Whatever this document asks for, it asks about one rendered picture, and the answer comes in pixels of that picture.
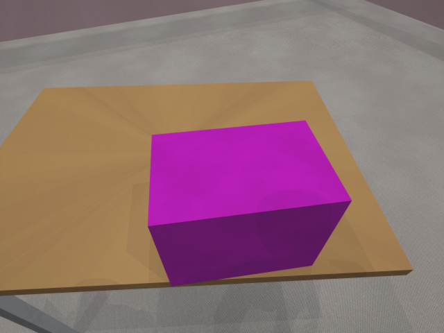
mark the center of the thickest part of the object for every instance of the table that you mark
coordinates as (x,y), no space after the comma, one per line
(75,178)

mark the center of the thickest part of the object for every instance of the carton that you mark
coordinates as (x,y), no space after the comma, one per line
(230,202)

